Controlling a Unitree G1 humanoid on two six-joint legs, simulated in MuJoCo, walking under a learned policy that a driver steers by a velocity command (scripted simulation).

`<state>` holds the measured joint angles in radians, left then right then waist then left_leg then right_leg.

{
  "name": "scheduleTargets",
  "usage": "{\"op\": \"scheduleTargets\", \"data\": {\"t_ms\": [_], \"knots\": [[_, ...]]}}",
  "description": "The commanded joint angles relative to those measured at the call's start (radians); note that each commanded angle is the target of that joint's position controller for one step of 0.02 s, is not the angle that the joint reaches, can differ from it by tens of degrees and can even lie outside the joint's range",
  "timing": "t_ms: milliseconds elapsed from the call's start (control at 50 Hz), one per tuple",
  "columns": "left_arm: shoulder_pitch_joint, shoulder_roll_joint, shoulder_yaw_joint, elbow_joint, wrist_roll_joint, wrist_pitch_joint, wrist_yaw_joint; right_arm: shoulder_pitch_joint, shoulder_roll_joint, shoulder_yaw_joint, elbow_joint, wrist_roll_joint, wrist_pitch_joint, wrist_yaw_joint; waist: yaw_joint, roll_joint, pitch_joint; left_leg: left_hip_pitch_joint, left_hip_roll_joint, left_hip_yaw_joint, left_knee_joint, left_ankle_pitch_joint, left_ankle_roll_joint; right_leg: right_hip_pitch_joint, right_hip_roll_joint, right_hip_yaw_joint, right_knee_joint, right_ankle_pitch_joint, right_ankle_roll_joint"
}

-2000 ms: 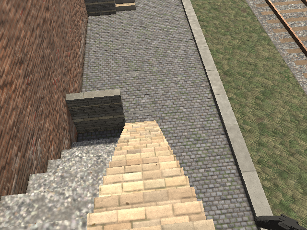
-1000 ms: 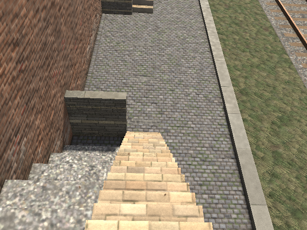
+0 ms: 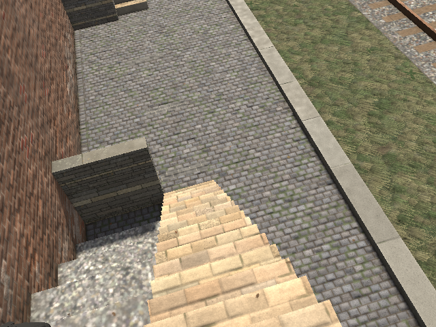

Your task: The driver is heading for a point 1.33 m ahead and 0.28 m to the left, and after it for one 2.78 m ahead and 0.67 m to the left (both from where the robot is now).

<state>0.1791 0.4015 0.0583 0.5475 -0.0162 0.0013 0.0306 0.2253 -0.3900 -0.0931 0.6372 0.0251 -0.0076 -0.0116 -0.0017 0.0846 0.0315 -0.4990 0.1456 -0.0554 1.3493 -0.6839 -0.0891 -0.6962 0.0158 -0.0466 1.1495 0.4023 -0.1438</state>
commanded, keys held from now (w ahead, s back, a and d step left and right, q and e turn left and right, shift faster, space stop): w+shift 0.06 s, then w+q+shift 0.46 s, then w+shift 0.18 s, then w+e+shift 0.30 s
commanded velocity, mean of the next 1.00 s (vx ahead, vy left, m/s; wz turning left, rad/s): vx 1.00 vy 0.00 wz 0.15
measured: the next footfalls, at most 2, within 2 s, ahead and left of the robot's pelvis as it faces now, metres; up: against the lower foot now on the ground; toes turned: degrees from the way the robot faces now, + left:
right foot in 0.12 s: +0.15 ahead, -0.10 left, -0.16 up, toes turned -2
left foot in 0.48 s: +0.27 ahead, +0.26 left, -0.38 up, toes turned +7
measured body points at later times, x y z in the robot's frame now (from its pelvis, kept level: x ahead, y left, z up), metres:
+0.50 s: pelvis +0.21 +0.12 -0.29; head +0.19 +0.13 +0.16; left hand +0.26 +0.42 -0.39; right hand +0.44 -0.14 -0.35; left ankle +0.24 +0.25 -1.02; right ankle +0.13 -0.07 -0.74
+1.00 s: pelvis +0.42 +0.22 -0.43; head +0.39 +0.24 +0.02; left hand +0.56 +0.50 -0.49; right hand +0.59 +0.00 -0.52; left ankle +0.23 +0.26 -1.04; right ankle +0.59 +0.10 -1.11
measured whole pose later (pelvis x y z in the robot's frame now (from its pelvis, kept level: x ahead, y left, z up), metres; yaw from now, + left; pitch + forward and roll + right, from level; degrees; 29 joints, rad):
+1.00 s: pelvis +0.42 +0.22 -0.43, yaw +14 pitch +0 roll -1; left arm 0.16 0.25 0.03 0.54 -0.02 0.00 -0.04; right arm 0.29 -0.23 0.01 0.68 -0.02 -0.05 -0.04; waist -0.04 -0.04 -0.07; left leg -0.26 -0.15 -0.06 1.27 -0.87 0.12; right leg -0.63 0.11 0.24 0.83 0.34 -0.03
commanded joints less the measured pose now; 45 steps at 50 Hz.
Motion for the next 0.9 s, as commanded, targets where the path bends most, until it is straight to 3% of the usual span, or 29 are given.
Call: {"op": "scheduleTargets", "data": {"t_ms": [20,40,60,80,100,140,160,180,200,220,240,300,340,380,400,440,460,480,500,520,560,580,620,660,700,760,780,820,900], "knots": [[0.318,0.066,-0.015,0.020,0.060,-0.004,0.013,-0.432,0.041,0.076,-0.236,-0.012,-0.018,0.016,0.275,-0.423,0.028,-0.720,-0.149,0.104,0.064,-0.031,0.045,0.612,-0.071,0.356,-0.496,-0.791,0.111],[0.371,-0.007,-0.043,-0.018,0.047,0.006,-0.001,-0.478,0.024,0.081,-0.229,0.002,-0.012,0.028,0.365,-0.283,0.042,-0.681,-0.151,0.088,0.094,0.036,0.043,0.615,-0.102,0.296,-0.543,-0.496,0.082],[0.337,0.047,-0.033,0.006,0.039,-0.004,0.016,-0.488,0.028,0.076,-0.241,-0.011,-0.016,0.043,0.287,-0.310,0.066,-0.672,-0.163,0.062,0.045,0.111,0.064,0.519,-0.043,0.383,-0.443,-0.885,0.098],[0.348,-0.024,-0.070,-0.084,0.062,-0.011,0.004,-0.377,-0.051,0.050,-0.165,0.020,-0.028,0.053,0.327,-0.124,0.027,-0.697,-0.213,-0.047,0.106,0.160,0.010,0.650,-0.105,0.180,-0.299,-0.633,0.065],[0.451,-0.047,-0.068,-0.057,0.046,-0.016,-0.016,-0.391,-0.004,0.055,-0.150,0.023,-0.023,0.044,0.384,-0.152,-0.006,-0.521,-0.243,-0.063,0.297,0.118,0.002,0.570,-0.141,0.134,-0.449,-0.546,0.003],[0.420,-0.075,-0.102,0.015,0.034,-0.009,-0.032,-0.279,0.132,0.082,-0.177,0.001,-0.008,0.024,0.188,-0.239,-0.062,-0.488,-0.320,-0.128,0.463,-0.046,0.005,0.558,-0.108,0.094,-0.307,-0.244,0.014],[0.270,-0.019,-0.090,0.030,0.033,0.020,-0.036,-0.005,0.215,0.125,-0.225,-0.006,-0.012,0.023,-0.068,-0.490,-0.106,-0.474,-0.243,-0.191,0.283,0.007,0.012,0.496,-0.217,0.397,-0.370,0.062,-0.091],[0.130,0.150,-0.023,-0.001,0.040,0.033,-0.026,0.023,0.171,0.132,-0.229,0.046,-0.027,0.027,-0.113,-0.419,-0.172,-0.496,-0.155,-0.232,0.149,0.312,0.023,0.468,-0.411,0.670,-0.475,-0.208,-0.192],[0.088,0.198,0.011,-0.033,0.070,-0.006,-0.009,-0.141,0.051,0.092,-0.215,0.090,-0.017,0.028,-0.013,-0.241,-0.142,-0.427,-0.110,-0.296,0.242,0.605,0.050,0.303,-0.481,0.838,-0.497,-0.557,-0.222],[-0.002,0.175,-0.012,-0.080,0.091,-0.027,-0.003,-0.296,0.014,0.084,-0.276,0.089,0.012,0.022,0.023,-0.076,-0.100,-0.378,-0.136,-0.250,0.330,0.545,0.019,0.178,-0.480,0.853,-0.590,-0.847,-0.212],[-0.021,0.186,0.002,-0.081,0.068,-0.056,0.003,-0.310,-0.020,0.063,-0.302,0.109,0.034,0.018,0.010,-0.058,-0.035,-0.462,-0.123,-0.331,0.200,0.611,0.040,0.188,-0.487,0.929,-0.504,-0.948,-0.226],[0.052,0.090,-0.015,-0.050,0.072,-0.078,0.036,-0.396,-0.053,0.038,-0.310,0.064,0.053,0.033,0.127,-0.177,0.013,-0.620,-0.069,-0.456,-0.011,0.719,0.054,0.382,-0.435,0.748,-0.303,-1.097,-0.128],[0.146,0.069,-0.002,-0.013,0.049,-0.069,0.038,-0.345,-0.051,0.027,-0.258,0.061,0.047,0.060,0.146,-0.014,0.023,-0.553,-0.068,-0.319,-0.202,0.937,0.080,0.343,-0.420,0.570,-0.175,-1.009,-0.079],[0.153,0.034,0.000,0.011,0.030,-0.036,0.043,-0.224,0.026,0.039,-0.168,0.063,0.056,0.076,0.138,-0.012,0.031,-0.066,-0.047,-0.101,-0.565,1.130,0.105,0.066,-0.341,0.275,-0.195,-1.191,0.021],[0.143,0.088,0.018,0.021,0.025,-0.019,0.042,-0.124,0.020,0.023,-0.133,0.095,0.057,0.079,0.091,-0.127,0.026,0.053,-0.057,-0.023,-0.588,0.902,0.117,0.052,-0.365,0.221,-0.195,-1.150,0.021],[-0.100,0.127,0.042,0.001,0.048,-0.032,0.010,0.318,-0.100,-0.046,0.051,0.072,0.056,0.061,-0.176,-0.265,-0.198,0.517,-0.122,0.158,-0.363,1.082,0.112,-0.021,-0.349,-0.005,0.142,-0.832,0.112],[-0.073,0.086,0.036,0.015,0.002,-0.013,0.013,0.477,-0.131,-0.079,0.111,0.036,0.064,0.056,-0.281,-0.115,-0.249,0.618,-0.197,0.183,-0.645,0.756,0.140,0.051,-0.288,-0.159,0.540,-0.696,0.178],[-0.059,0.017,0.030,0.050,-0.007,-0.002,0.045,0.497,-0.084,-0.047,0.152,0.009,0.046,0.086,-0.293,0.058,-0.041,0.513,-0.116,-0.072,-0.941,0.706,0.244,-0.071,-0.159,-0.135,1.091,-1.135,0.226],[-0.175,-0.088,0.007,0.002,0.039,0.004,0.068,0.410,-0.070,-0.003,0.169,-0.030,0.019,0.120,-0.250,0.315,0.145,0.451,-0.130,-0.031,-0.750,1.196,0.231,-0.370,-0.059,-0.135,1.495,-1.478,0.207],[-0.100,-0.145,-0.008,-0.132,0.036,-0.024,0.091,0.363,-0.080,0.016,0.160,-0.039,-0.016,0.141,-0.091,0.430,0.023,0.531,-0.176,-0.228,-0.669,1.581,0.304,-0.498,-0.011,-0.010,1.420,-1.512,0.189],[-0.114,-0.151,-0.041,-0.203,-0.024,-0.081,0.092,0.334,-0.114,-0.007,0.188,-0.037,-0.016,0.106,-0.044,0.083,-0.152,0.578,0.065,-0.710,-0.810,0.912,0.450,-0.650,-0.055,0.114,0.989,-1.247,0.160],[-0.172,-0.173,-0.042,-0.178,-0.040,-0.066,0.089,0.201,-0.093,0.011,0.152,-0.042,-0.011,0.072,0.004,-0.128,-0.199,0.494,0.140,-0.857,-0.886,0.396,0.404,-0.578,-0.076,0.170,0.918,-1.153,0.139],[-0.126,-0.153,-0.047,-0.158,-0.052,-0.039,0.047,0.046,-0.013,0.050,0.091,-0.053,-0.043,0.050,0.085,-0.117,-0.124,0.385,0.154,-0.880,-0.772,0.361,0.327,-0.636,-0.109,0.310,0.575,-0.720,0.149],[-0.133,-0.191,-0.068,-0.160,0.024,0.020,0.036,-0.028,0.071,0.100,0.048,-0.040,-0.009,0.000,0.075,-0.125,-0.115,0.171,0.012,-0.648,-0.745,0.459,0.269,-0.326,-0.087,0.245,0.195,-0.442,0.230],[-0.063,-0.179,-0.070,-0.156,0.024,0.022,0.009,-0.035,0.031,0.110,0.025,-0.064,-0.018,0.000,0.086,-0.067,-0.158,0.044,-0.021,-0.609,-0.718,0.697,0.286,-0.050,-0.043,0.183,0.272,-0.305,0.246],[-0.263,-0.139,-0.050,-0.205,0.000,-0.001,-0.021,0.167,0.066,0.115,0.060,-0.047,-0.036,-0.016,-0.063,0.017,-0.004,0.340,-0.065,-0.536,-0.568,0.635,0.230,-0.402,0.016,0.314,-0.001,-0.229,0.210],[-0.218,-0.142,-0.059,-0.194,0.022,0.001,-0.036,0.141,0.113,0.133,0.056,-0.042,-0.020,-0.041,-0.039,-0.018,0.005,0.277,-0.083,-0.414,-0.522,0.575,0.213,-0.290,0.025,0.338,-0.214,-0.001,0.212],[-0.213,-0.162,-0.045,-0.174,-0.003,-0.012,-0.055,0.154,0.137,0.133,0.085,-0.039,-0.027,-0.056,-0.053,0.010,0.010,0.141,-0.077,-0.344,-0.544,0.585,0.210,-0.062,0.073,0.293,-0.317,0.191,0.191],[-0.199,-0.153,-0.029,-0.142,0.015,-0.007,-0.054,0.098,0.099,0.109,0.051,-0.043,-0.046,-0.039,-0.060,0.069,0.051,0.139,-0.102,-0.314,-0.438,0.641,0.223,0.010,0.078,0.277,-0.358,0.122,0.161]]}}
Keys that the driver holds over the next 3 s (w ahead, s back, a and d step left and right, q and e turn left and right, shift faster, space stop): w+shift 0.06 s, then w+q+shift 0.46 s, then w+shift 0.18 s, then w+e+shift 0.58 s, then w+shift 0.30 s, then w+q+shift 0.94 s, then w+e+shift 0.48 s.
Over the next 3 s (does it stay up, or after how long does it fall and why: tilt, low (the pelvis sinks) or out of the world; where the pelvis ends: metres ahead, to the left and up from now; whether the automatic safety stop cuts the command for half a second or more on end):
stays up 1.30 0.35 -1.26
